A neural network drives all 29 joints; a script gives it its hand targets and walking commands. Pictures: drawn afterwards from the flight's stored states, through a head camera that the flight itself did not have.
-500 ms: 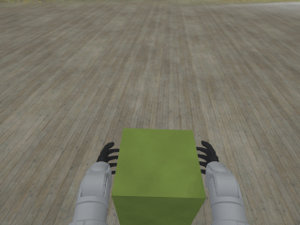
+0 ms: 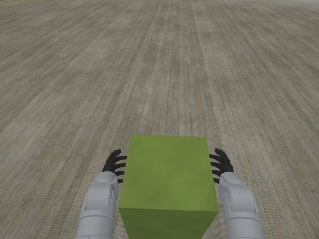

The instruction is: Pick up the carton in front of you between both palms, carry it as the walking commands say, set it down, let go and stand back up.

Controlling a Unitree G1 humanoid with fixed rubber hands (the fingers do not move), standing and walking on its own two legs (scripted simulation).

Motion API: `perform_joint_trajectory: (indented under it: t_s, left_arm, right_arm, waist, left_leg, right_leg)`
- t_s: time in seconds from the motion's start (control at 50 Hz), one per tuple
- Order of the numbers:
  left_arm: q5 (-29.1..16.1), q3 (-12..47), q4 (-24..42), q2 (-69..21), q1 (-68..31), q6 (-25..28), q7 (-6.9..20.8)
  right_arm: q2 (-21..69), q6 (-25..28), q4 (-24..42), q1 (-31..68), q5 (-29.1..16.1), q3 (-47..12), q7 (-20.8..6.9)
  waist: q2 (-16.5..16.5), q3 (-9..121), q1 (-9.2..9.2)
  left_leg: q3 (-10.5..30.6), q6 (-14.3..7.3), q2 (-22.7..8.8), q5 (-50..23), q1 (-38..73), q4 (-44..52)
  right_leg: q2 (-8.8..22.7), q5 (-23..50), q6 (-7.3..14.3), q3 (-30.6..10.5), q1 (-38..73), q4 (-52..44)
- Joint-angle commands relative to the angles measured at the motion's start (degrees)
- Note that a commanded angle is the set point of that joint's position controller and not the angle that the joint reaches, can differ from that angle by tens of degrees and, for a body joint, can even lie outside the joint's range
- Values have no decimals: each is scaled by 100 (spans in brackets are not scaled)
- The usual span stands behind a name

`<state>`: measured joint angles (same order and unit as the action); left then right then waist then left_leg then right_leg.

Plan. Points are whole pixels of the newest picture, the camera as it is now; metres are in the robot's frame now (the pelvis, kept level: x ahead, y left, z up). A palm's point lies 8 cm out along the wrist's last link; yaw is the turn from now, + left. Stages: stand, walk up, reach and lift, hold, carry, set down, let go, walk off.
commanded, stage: carry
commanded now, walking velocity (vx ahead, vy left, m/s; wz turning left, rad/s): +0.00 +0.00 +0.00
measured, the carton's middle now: (166, 189) +0.31 +0.00 -0.04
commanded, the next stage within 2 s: hold in 0.94 s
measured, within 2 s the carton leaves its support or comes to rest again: neither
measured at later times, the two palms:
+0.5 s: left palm (113, 175) +0.30 +0.14 +0.04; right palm (228, 174) +0.30 -0.16 +0.04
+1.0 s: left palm (115, 172) +0.31 +0.14 +0.04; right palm (228, 171) +0.31 -0.16 +0.05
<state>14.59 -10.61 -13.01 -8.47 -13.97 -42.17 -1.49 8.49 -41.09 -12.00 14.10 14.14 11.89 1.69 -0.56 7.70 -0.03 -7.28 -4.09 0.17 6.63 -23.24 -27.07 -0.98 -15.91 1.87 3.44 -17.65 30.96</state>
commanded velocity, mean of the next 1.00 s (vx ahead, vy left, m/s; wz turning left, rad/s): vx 0.00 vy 0.00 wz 0.00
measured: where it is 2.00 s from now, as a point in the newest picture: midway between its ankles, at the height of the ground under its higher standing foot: outside the picture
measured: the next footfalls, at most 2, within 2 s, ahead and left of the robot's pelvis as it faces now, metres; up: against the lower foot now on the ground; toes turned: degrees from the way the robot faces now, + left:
none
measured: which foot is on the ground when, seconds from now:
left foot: down 0.00-1.00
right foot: down 0.00-1.00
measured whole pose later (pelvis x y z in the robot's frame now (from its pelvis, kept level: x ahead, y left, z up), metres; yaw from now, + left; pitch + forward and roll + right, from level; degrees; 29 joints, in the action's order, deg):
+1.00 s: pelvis +0.02 -0.01 +0.00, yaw +1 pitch +0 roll +0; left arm 14.3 -10.1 -11.2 -8.3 -13.2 -41.9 -1.7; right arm 8.6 -40.4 -11.6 14.3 13.9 11.9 1.2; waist 0.1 3.2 -0.6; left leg -6.3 -3.1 -0.3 8.6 -18.5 -27.2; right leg -1.8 -17.0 3.0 3.9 -11.7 28.9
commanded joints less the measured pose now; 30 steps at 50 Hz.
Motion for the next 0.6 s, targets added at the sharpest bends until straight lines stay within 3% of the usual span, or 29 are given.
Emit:
perform_joint_trajectory:
  t_s: [0.0, 0.02, 0.04, 0.06, 0.08, 0.1, 0.12, 0.14, 0.16, 0.18, 0.2, 0.24, 0.26, 0.28, 0.3, 0.32, 0.34, 0.38, 0.4, 0.42, 0.44, 0.46, 0.5, 0.52, 0.54, 0.56, 0.58]
  left_arm:
    - [-1359, 2933, 463, -4858, -2596, 236, 1296]
    - [-1398, 2919, 279, -4919, -2709, 269, 1298]
    - [-1414, 2940, 303, -4904, -2681, 303, 1302]
    - [-1524, 3112, 482, -4989, -2872, 300, 1303]
    - [-1475, 3171, 675, -5034, -2918, 292, 1281]
    - [-1409, 3009, 521, -4965, -2919, 281, 1288]
    - [-1390, 2959, 531, -4862, -2883, 296, 1294]
    - [-1243, 2855, 415, -4729, -2758, 258, 1270]
    - [-1334, 2883, 480, -4829, -2879, 284, 1276]
    - [-1313, 2885, 371, -4915, -2993, 304, 1290]
    - [-1416, 3041, 566, -4916, -3115, 298, 1289]
    - [-1377, 2938, 209, -5028, -2797, 263, 1335]
    - [-1413, 3004, 497, -5139, -2830, 331, 1309]
    - [-1275, 2845, 180, -5070, -2741, 300, 1318]
    - [-1453, 3041, 322, -5182, -2771, 283, 1323]
    - [-1295, 2898, 388, -4880, -2759, 292, 1303]
    - [-1395, 3103, 625, -4851, -2981, 341, 1274]
    - [-1584, 3184, 675, -5085, -3004, 311, 1309]
    - [-1562, 3096, 619, -5075, -2761, 298, 1328]
    - [-1417, 3024, 440, -4950, -2913, 270, 1301]
    - [-1476, 2957, 332, -4943, -2580, 265, 1308]
    - [-1451, 3086, 637, -4858, -2742, 310, 1277]
    - [-1440, 3086, 611, -4949, -2723, 305, 1290]
    - [-1506, 3091, 685, -5009, -2816, 343, 1314]
    - [-1578, 3223, 458, -5153, -2776, 293, 1328]
    - [-1584, 3362, 804, -5145, -2802, 308, 1308]
    - [-1588, 3306, 805, -5075, -2906, 297, 1307]
  right_arm:
    - [4999, 44, 50, 2370, -1440, -3031, -1303]
    - [4972, 123, 72, 2367, -1281, -2922, -1286]
    - [4935, 130, 104, 2409, -1338, -3071, -1296]
    - [5082, 167, 227, 2486, -1452, -3006, -1303]
    - [5127, 171, 440, 2591, -1425, -3181, -1314]
    - [5121, 53, -51, 2409, -1325, -2906, -1319]
    - [5091, 89, 39, 2411, -1337, -2840, -1329]
    - [5001, 62, -152, 2396, -1268, -2710, -1329]
    - [5101, 101, -232, 2353, -1360, -2828, -1350]
    - [5059, 112, -89, 2570, -1314, -2892, -1342]
    - [5245, 125, -42, 2519, -1447, -2961, -1369]
    - [5057, 117, 53, 2646, -1345, -2941, -1329]
    - [5139, 121, 194, 2575, -1394, -3192, -1337]
    - [5091, 122, 192, 2788, -1373, -3030, -1311]
    - [5141, 103, 172, 2496, -1379, -3056, -1315]
    - [5084, 88, -217, 2348, -1234, -2842, -1330]
    - [4986, 136, -7, 2299, -1182, -2871, -1334]
    - [5203, 125, 435, 2476, -1461, -3232, -1323]
    - [5157, 48, 137, 2465, -1507, -3173, -1331]
    - [4996, 72, 37, 2450, -1260, -2946, -1311]
    - [5018, 97, 230, 2473, -1419, -3003, -1298]
    - [5108, 83, 139, 2394, -1366, -3186, -1314]
    - [5094, 103, 320, 2517, -1457, -3186, -1312]
    - [5136, 113, 241, 2446, -1419, -3160, -1306]
    - [5066, 101, 252, 2388, -1444, -3227, -1304]
    - [5155, 114, 271, 2382, -1469, -3204, -1304]
    - [5279, 102, 308, 2332, -1530, -3306, -1340]
  waist:
    - [40, 1442, 7]
    - [-160, 1409, 17]
    - [54, 1333, -8]
    - [-80, 1483, -4]
    - [99, 1365, -10]
    - [-77, 1212, 23]
    - [-27, 1166, -23]
    - [-249, 994, -17]
    - [40, 1224, 17]
    - [-125, 1017, 30]
    - [-306, 842, -6]
    - [132, 1323, 10]
    - [192, 1126, -2]
    - [161, 1150, 16]
    - [40, 1100, -3]
    - [-86, 1249, 6]
    - [-57, 1452, 28]
    - [138, 1315, 4]
    - [179, 1350, 5]
    - [15, 1121, 3]
    - [173, 1156, -24]
    - [202, 1379, -27]
    - [-35, 1480, 11]
    - [252, 1420, -50]
    - [-145, 1366, 29]
    - [-318, 1399, 15]
    - [24, 1378, 2]
  left_leg:
    - [816, 57, -831, -84, 1047, 202]
    - [901, 88, -885, -247, 1031, 268]
    - [830, 104, -847, -233, 1027, 189]
    - [816, 71, -868, -541, 1194, 220]
    - [810, 95, -934, -504, 1101, 245]
    - [753, 79, -821, -246, 1071, 201]
    - [899, 182, -895, -103, 1093, 214]
    - [920, 142, -867, 284, 980, 419]
    - [958, 111, -881, 243, 1019, 446]
    - [1009, 166, -893, 643, 906, 439]
    - [1013, 200, -942, 626, 743, 552]
    - [968, 96, -933, 610, 1046, 431]
    - [1004, 111, -1007, 440, 784, 347]
    - [874, 112, -901, 199, 878, 335]
    - [793, 127, -876, -4, 956, 266]
    - [993, 75, -946, -9, 1144, 229]
    - [824, 108, -916, 83, 1191, 213]
    - [774, 102, -851, 97, 1212, 166]
    - [918, 81, -889, -78, 1014, 282]
    - [796, 127, -915, -295, 1100, 156]
    - [877, 117, -919, -100, 927, 224]
    - [845, 67, -958, -116, 1133, 73]
    - [759, 105, -891, -337, 1238, 131]
    - [902, 132, -867, -290, 1262, 218]
    - [801, 115, -880, -175, 1187, 141]
    - [795, 120, -900, -224, 1158, 77]
    - [892, 64, -964, -446, 1097, 55]
  right_leg:
    - [793, 454, 195, -706, 146, -634]
    - [804, 492, 168, -609, 198, -563]
    - [840, 551, 113, -616, 109, -587]
    - [832, 549, 143, -701, 64, -487]
    - [818, 565, 146, -624, 89, -497]
    - [792, 460, 116, -625, 40, -579]
    - [770, 286, 94, -553, 7, -640]
    - [767, 104, 114, -671, -223, -676]
    - [780, -71, 125, -574, 68, -539]
    - [603, 0, 62, -600, -53, -623]
    - [765, 5, 134, -588, -151, -626]
    - [653, -49, 101, -591, 84, -584]
    - [745, 302, 172, -690, 124, -745]
    - [831, 300, 173, -684, 163, -720]
    - [926, 361, 231, -772, -73, -738]
    - [828, 401, 209, -708, 56, -694]
    - [911, 411, 226, -820, 199, -682]
    - [786, 163, 203, -704, -27, -665]
    - [828, 444, 196, -647, 190, -536]
    - [835, 609, 144, -689, 0, -653]
    - [857, 562, 159, -578, 216, -657]
    - [820, 808, 180, -710, 330, -743]
    - [911, 872, 239, -686, 328, -592]
    - [806, 631, 185, -603, 306, -489]
    - [704, 557, 85, -623, 240, -562]
    - [768, 764, 150, -660, 273, -635]
    - [827, 942, 217, -688, 341, -549]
